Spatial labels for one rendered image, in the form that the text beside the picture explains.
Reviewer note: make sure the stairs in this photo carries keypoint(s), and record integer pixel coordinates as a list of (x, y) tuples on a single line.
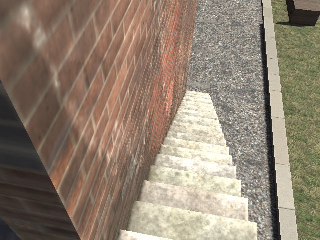
[(192, 191)]

